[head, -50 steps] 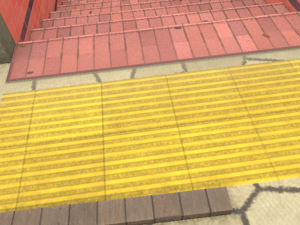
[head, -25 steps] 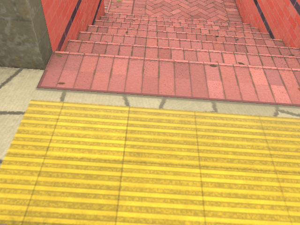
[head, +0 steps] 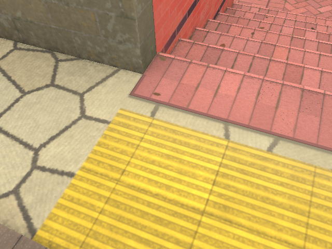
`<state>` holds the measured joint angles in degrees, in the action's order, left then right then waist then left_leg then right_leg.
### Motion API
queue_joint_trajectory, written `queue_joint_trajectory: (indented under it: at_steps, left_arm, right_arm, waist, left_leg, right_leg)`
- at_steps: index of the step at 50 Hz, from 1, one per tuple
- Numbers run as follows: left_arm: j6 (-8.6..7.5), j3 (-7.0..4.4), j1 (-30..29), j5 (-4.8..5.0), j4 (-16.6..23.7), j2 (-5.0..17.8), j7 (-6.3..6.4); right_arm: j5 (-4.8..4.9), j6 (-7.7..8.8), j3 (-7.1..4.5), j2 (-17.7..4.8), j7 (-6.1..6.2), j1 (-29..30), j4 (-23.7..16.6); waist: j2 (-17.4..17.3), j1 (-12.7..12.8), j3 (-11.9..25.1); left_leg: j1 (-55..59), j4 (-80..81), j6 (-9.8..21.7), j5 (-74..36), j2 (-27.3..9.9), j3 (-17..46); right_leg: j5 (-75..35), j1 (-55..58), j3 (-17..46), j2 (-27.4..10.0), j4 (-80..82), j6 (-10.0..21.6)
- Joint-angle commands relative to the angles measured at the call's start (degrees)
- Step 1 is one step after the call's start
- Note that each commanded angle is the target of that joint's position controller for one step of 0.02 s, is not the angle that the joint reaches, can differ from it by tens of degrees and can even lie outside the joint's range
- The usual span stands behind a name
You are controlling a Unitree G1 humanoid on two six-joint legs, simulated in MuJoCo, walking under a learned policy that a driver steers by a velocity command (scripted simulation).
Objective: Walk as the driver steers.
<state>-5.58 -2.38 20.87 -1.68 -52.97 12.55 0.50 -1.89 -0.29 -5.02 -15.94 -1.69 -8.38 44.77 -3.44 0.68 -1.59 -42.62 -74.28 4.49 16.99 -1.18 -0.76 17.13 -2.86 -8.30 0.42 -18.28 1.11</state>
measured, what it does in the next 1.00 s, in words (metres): walks ahead: left foot 0.06 m higher, then right foot 0.06 m lower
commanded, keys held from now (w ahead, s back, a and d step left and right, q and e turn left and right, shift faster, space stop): w+q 0.24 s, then w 0.76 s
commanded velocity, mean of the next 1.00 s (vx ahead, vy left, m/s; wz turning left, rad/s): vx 0.50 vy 0.00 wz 0.28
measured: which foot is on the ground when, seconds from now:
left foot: up 0.00-0.12, down 0.14-0.70, up 0.72-1.00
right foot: down 0.00-0.18, up 0.20-0.70, down 0.72-1.00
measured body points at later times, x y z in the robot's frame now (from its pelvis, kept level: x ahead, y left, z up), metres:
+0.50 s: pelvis +0.26 +0.03 +0.06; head +0.29 +0.03 +0.51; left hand +0.42 +0.31 -0.02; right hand +0.34 -0.24 -0.07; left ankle +0.23 +0.09 -0.68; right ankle +0.38 -0.09 -0.65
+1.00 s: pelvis +0.55 +0.01 +0.00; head +0.58 +0.00 +0.45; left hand +0.46 +0.24 -0.13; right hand +0.73 -0.20 -0.13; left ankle +0.62 +0.16 -0.68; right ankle +0.49 -0.08 -0.74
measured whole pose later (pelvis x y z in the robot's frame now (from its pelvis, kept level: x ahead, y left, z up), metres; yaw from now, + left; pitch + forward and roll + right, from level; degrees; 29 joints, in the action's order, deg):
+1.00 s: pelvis +0.55 +0.01 +0.00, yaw +14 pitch +1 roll -1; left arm -4.8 -1.8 25.5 -0.4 -53.0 10.7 -0.6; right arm -2.1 1.9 -2.0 -14.4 -2.3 -9.0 48.1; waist -3.5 1.5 -2.2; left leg -35.8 -50.7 1.1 7.5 -3.7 -0.8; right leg 15.3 -0.9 -2.6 4.6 -15.3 3.9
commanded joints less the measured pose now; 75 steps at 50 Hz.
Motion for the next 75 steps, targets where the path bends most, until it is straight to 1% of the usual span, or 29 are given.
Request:
queue_joint_trajectory:
  at_steps: [1,4,6,8,9,10,11,13,18,22,27,32,35,36,37,38,39,40,41,43,49,54,58,59,60,61,62,64,75]
  left_arm:
    - [-1.37,-0.19,-3.42,0.08,3.30,3.72,0.02]
    - [-0.91,-1.13,-1.50,0.48,2.80,8.27,0.40]
    - [-0.81,-1.68,-1.83,0.45,2.99,10.57,0.71]
    - [0.04,-2.19,-2.37,1.08,4.84,11.81,0.93]
    - [0.34,-1.79,-0.82,2.24,7.33,10.85,0.06]
    - [0.14,-1.81,-3.21,1.71,10.02,9.68,-0.87]
    - [-0.64,-1.57,-5.16,0.93,13.01,9.67,-1.17]
    - [-0.44,-0.83,-4.92,0.66,13.28,7.60,-1.16]
    - [3.30,-0.19,-8.20,-0.27,14.87,5.41,-1.27]
    - [4.13,-0.25,-15.80,-0.63,17.63,5.29,-1.61]
    - [4.29,-0.57,-17.93,0.56,17.49,6.17,-2.88]
    - [3.32,-1.17,-22.16,0.71,18.18,7.87,-2.92]
    - [1.99,-1.99,-10.21,-0.51,12.28,8.62,-2.41]
    - [1.47,-2.70,0.37,-1.38,8.12,9.90,-2.26]
    - [1.04,-2.85,7.55,-2.11,6.84,11.66,-2.56]
    - [1.32,-2.55,9.80,-1.16,7.21,12.66,-2.63]
    - [2.20,-4.24,6.10,0.31,7.47,15.55,-1.74]
    - [2.03,-2.10,-2.44,0.81,9.76,8.00,-1.76]
    - [1.51,-2.08,-4.31,0.12,9.88,9.46,-1.14]
    - [0.25,-1.51,-1.49,1.00,7.33,8.08,-0.66]
    - [-0.19,-1.13,3.90,1.55,2.79,6.03,-0.99]
    - [0.21,-1.14,7.97,1.29,-0.23,7.29,-0.46]
    - [1.03,-1.27,4.83,0.96,-0.43,8.74,-0.07]
    - [1.06,-0.81,4.88,1.45,1.04,7.31,-0.38]
    - [1.47,0.66,12.84,3.35,2.01,0.03,-0.51]
    - [2.28,-1.32,10.33,1.62,0.61,7.69,0.19]
    - [2.37,-1.73,5.86,1.18,1.82,7.70,-0.02]
    - [2.92,-1.59,2.85,0.52,1.91,5.45,-0.75]
    - [5.30,-1.07,-12.61,0.01,7.48,2.94,-3.80]
  right_arm:
    - [0.05,0.44,1.50,0.90,-1.04,5.09,-7.45]
    - [0.08,0.15,3.00,2.26,-2.90,10.36,-9.93]
    - [-0.42,0.03,1.91,-0.84,-2.32,2.21,-8.11]
    - [-0.52,0.94,0.45,-4.68,-1.18,-11.30,-4.30]
    - [-0.99,1.07,-1.57,-8.65,-0.31,-17.58,-2.53]
    - [1.18,0.26,-3.01,-11.76,0.55,-14.41,-3.65]
    - [0.42,0.04,-2.78,-13.07,1.16,-9.79,-6.44]
    - [0.43,1.04,-1.48,-8.21,2.29,-6.07,-4.86]
    - [-0.19,4.06,-0.14,-4.02,2.55,-7.98,-1.25]
    - [0.95,5.84,-0.40,-5.97,2.04,-11.85,1.22]
    - [0.84,5.87,-0.64,-7.02,1.36,-9.97,1.65]
    - [-1.30,5.05,-0.97,-8.53,2.47,-14.82,2.60]
    - [-0.46,4.02,-0.77,-8.12,3.10,-15.23,2.94]
    - [0.08,4.01,-0.07,-5.45,2.84,-14.51,2.80]
    - [0.93,4.36,0.74,-0.65,2.73,-14.18,1.95]
    - [1.84,4.74,1.02,-0.31,3.38,-20.67,2.29]
    - [1.19,4.65,0.89,-3.02,3.81,-20.49,2.62]
    - [0.32,4.47,0.23,-6.78,2.84,-10.65,1.88]
    - [0.12,4.25,0.32,-6.07,1.74,-9.63,0.75]
    - [-0.92,2.96,0.63,-5.11,0.16,-7.86,1.49]
    - [0.01,3.09,3.16,-0.11,-0.78,4.02,-1.08]
    - [0.34,3.45,3.77,-0.23,-0.55,10.65,-3.27]
    - [-0.34,4.68,2.02,-4.12,1.28,-6.39,2.17]
    - [-1.68,5.20,0.95,-7.80,2.12,-15.07,3.66]
    - [-2.66,4.96,-0.33,-12.89,2.33,-17.15,3.44]
    - [0.06,4.04,-0.06,-9.64,2.00,-14.89,2.93]
    - [0.69,3.94,0.97,-6.15,1.98,-8.50,2.25]
    - [0.54,4.92,1.93,-2.08,1.93,-4.26,2.40]
    - [1.04,7.02,0.99,-3.51,2.28,-10.58,6.41]
  waist:
    - [8.42,-2.96,-3.76]
    - [9.23,-1.10,-3.90]
    - [10.70,-5.25,2.73]
    - [9.36,-10.15,11.24]
    - [-1.57,-12.50,17.13]
    - [-13.59,-10.87,20.72]
    - [-6.86,-7.87,19.18]
    - [6.60,-2.64,5.87]
    - [5.38,-0.77,3.83]
    - [2.71,-2.57,1.46]
    - [1.07,-2.72,0.95]
    - [1.76,-5.55,-3.15]
    - [6.38,-0.89,0.99]
    - [9.59,2.84,6.51]
    - [15.36,4.06,10.33]
    - [13.75,1.09,11.54]
    - [16.62,0.92,10.43]
    - [4.17,0.73,0.63]
    - [11.43,-0.64,-0.04]
    - [9.23,-1.65,-3.78]
    - [8.05,0.52,-2.21]
    - [7.61,1.50,-2.63]
    - [5.91,-7.02,6.04]
    - [2.11,-9.92,12.29]
    - [-9.62,-6.24,20.51]
    - [-1.96,-7.02,18.79]
    - [-0.12,-4.32,8.37]
    - [-0.05,-1.90,0.58]
    - [0.42,-0.88,-3.50]
  left_leg:
    - [-4.85,7.72,0.25,-5.80,-1.76,-0.01]
    - [10.56,26.71,0.75,-7.68,0.50,-7.55]
    - [16.80,22.72,4.76,-6.60,3.22,-8.55]
    - [32.34,28.66,8.69,-2.96,6.74,-6.63]
    - [50.25,36.39,13.43,1.60,3.12,3.60]
    - [57.56,50.59,17.78,6.32,-9.59,29.76]
    - [52.52,54.88,19.10,3.26,-13.10,38.21]
    - [37.60,57.45,15.23,-3.56,-12.57,32.52]
    - [36.13,59.34,12.84,-19.72,-6.70,19.38]
    - [37.04,64.53,12.09,-14.36,-6.52,17.13]
    - [31.03,63.21,7.38,-8.04,-4.92,12.50]
    - [37.88,54.71,6.47,-4.63,-7.45,15.61]
    - [38.14,36.67,4.72,-11.69,-2.60,10.62]
    - [31.15,20.13,4.36,-6.15,2.13,6.82]
    - [13.02,-1.12,3.72,20.72,6.93,4.96]
    - [2.72,-9.05,3.16,19.69,7.90,8.74]
    - [-4.45,-12.73,2.06,13.56,5.65,6.75]
    - [-3.42,-4.48,1.29,3.96,1.11,6.29]
    - [-1.12,-1.95,0.15,0.74,0.58,6.21]
    - [3.58,6.73,-2.49,-2.96,-2.34,5.27]
    - [5.94,27.95,-3.65,-12.09,-2.04,-2.24]
    - [12.27,40.52,-0.42,-15.38,0.40,-3.76]
    - [34.52,47.16,3.52,-12.58,3.35,-2.78]
    - [48.92,47.76,5.99,-8.97,-6.44,7.04]
    - [64.26,50.26,13.29,-7.83,-24.69,31.97]
    - [58.58,55.59,13.75,-0.11,-24.25,38.08]
    - [49.46,58.53,11.57,2.81,-21.49,28.82]
    - [37.81,63.10,7.39,-3.77,-16.28,16.82]
    - [36.60,68.90,4.45,-15.63,-11.89,-5.16]
  right_leg:
    - [-30.64,-3.22,3.40,-12.87,10.14,5.30]
    - [-37.35,-7.30,-1.23,-13.12,13.32,5.63]
    - [-67.92,0.73,-4.53,-15.21,-0.30,4.61]
    - [-72.35,-1.61,-4.75,-15.16,-22.71,3.74]
    - [-56.50,-17.92,-6.10,-9.72,-44.29,1.00]
    - [2.41,-32.38,-3.08,1.22,-66.81,-1.75]
    - [3.86,-37.00,9.94,-1.17,-71.09,-0.48]
    - [1.91,-35.75,11.45,-6.33,-59.92,-0.09]
    - [6.58,-28.73,10.21,-6.16,-41.12,-1.13]
    - [-7.27,-32.40,10.68,-6.73,-30.51,-2.02]
    - [-22.52,-20.23,9.95,-5.08,-16.10,-1.21]
    - [-18.86,-23.38,10.84,-6.16,-8.51,0.07]
    - [-21.86,-9.47,6.71,-3.49,0.84,1.09]
    - [-22.55,3.46,7.47,-4.55,-0.88,1.73]
    - [-35.89,17.30,17.41,-14.40,-12.06,3.18]
    - [-43.47,20.92,29.07,-22.33,-13.02,6.11]
    - [-15.75,17.07,38.45,-26.22,-4.09,13.05]
    - [-3.50,5.59,29.86,-18.54,3.07,9.63]
    - [-4.90,1.27,32.29,-20.11,4.32,11.07]
    - [-18.69,-4.85,25.12,-15.96,7.12,9.83]
    - [-38.40,0.04,12.50,-8.64,8.20,8.26]
    - [-41.82,4.56,12.61,-11.37,7.61,7.76]
    - [-53.81,3.49,12.10,-9.66,-13.62,5.99]
    - [-37.27,-6.91,10.80,-6.96,-28.12,5.37]
    - [8.86,-25.72,6.86,2.34,-49.44,3.40]
    - [12.62,-30.59,11.32,2.19,-55.47,4.10]
    - [7.19,-32.33,12.39,-0.82,-54.50,4.29]
    - [1.94,-29.34,11.80,-4.05,-49.33,3.83]
    - [-15.43,-36.13,7.78,-6.19,-33.50,0.85]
